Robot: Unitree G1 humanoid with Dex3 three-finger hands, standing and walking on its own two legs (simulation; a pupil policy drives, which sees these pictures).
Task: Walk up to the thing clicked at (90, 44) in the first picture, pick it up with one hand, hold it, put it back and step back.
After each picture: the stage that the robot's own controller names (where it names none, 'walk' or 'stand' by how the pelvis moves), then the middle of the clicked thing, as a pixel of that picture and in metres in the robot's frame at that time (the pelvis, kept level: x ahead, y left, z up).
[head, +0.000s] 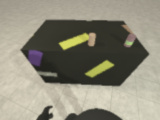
stand; (91, 39) +0.76 +0.02 +0.04
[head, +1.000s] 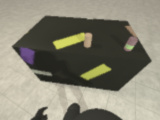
rise first; (87, 40) +0.68 +0.09 +0.06
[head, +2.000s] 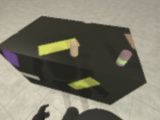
stand; (74, 48) +0.53 +0.18 +0.07
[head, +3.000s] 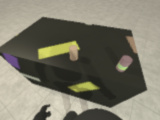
stand; (73, 53) +0.50 +0.17 +0.04
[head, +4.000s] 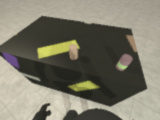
stand; (73, 52) +0.51 +0.17 +0.05
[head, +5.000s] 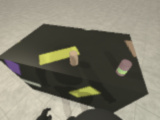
stand; (73, 58) +0.48 +0.17 +0.03
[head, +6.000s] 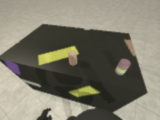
stand; (72, 58) +0.48 +0.18 +0.04
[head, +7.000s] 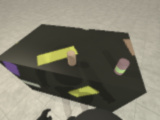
rise first; (71, 58) +0.48 +0.18 +0.04
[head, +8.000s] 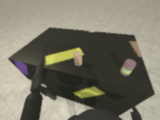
rise first; (78, 58) +0.49 +0.16 +0.04
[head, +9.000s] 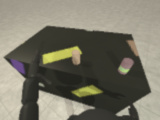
go down; (76, 57) +0.50 +0.16 +0.04
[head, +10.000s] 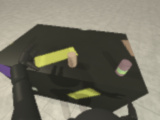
go down; (72, 59) +0.46 +0.16 +0.04
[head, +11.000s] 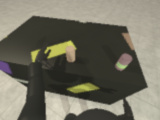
close in; (70, 54) +0.49 +0.16 +0.05
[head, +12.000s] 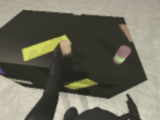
close; (66, 49) +0.49 +0.17 +0.09
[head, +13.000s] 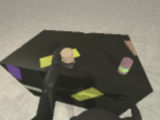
lift; (68, 58) +0.34 +0.16 +0.20
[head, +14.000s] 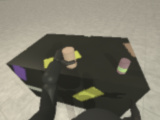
hold; (69, 58) +0.34 +0.15 +0.22
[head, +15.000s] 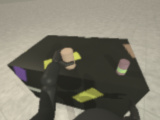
hold; (68, 59) +0.33 +0.15 +0.22
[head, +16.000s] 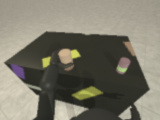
hold; (66, 60) +0.32 +0.17 +0.21
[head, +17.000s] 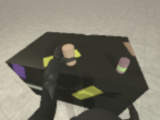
crouch; (69, 55) +0.35 +0.16 +0.22
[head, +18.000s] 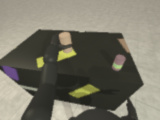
lower; (66, 43) +0.44 +0.17 +0.24
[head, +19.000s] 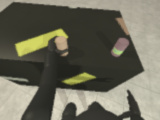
lower; (62, 46) +0.49 +0.17 +0.10
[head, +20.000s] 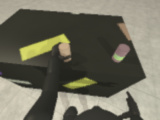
lower; (65, 52) +0.46 +0.16 +0.09
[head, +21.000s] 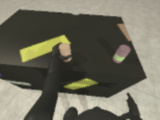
lower; (65, 52) +0.46 +0.16 +0.09
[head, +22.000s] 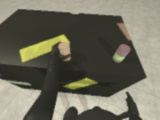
lower; (65, 51) +0.46 +0.16 +0.09
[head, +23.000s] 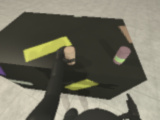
draw back; (70, 55) +0.44 +0.14 +0.08
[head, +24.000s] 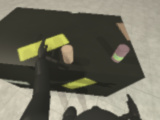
withdraw; (67, 54) +0.44 +0.14 +0.09
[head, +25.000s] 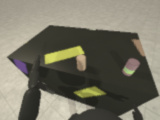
sink last; (81, 62) +0.43 +0.12 +0.05
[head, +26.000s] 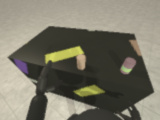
stand; (81, 62) +0.44 +0.12 +0.04
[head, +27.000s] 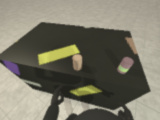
stand; (77, 62) +0.42 +0.13 +0.04
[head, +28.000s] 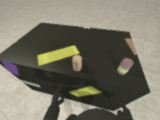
stand; (77, 63) +0.42 +0.13 +0.04
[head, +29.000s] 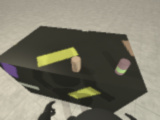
stand; (76, 64) +0.42 +0.13 +0.04
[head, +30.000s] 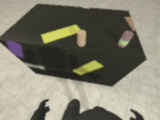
walk; (81, 38) +0.61 +0.11 +0.07
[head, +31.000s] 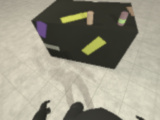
walk; (89, 18) +1.00 +0.09 +0.06
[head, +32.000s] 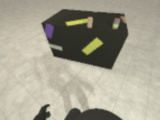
stand; (89, 22) +1.17 +0.09 +0.06
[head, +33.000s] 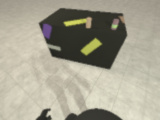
stand; (88, 22) +1.15 +0.08 +0.04
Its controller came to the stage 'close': yes
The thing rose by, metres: 0.21
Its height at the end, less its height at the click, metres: +0.00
